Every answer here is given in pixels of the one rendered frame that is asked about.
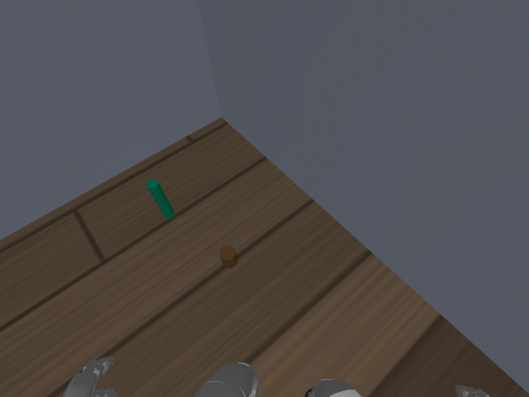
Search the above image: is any left robot hand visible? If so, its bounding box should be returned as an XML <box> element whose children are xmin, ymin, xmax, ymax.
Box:
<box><xmin>63</xmin><ymin>356</ymin><xmax>117</xmax><ymax>397</ymax></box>

